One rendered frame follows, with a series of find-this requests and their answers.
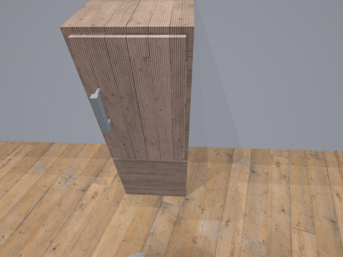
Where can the cupboard door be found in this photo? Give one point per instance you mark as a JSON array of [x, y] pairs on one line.
[[142, 82]]

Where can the handle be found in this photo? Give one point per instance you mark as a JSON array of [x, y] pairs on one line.
[[99, 111]]

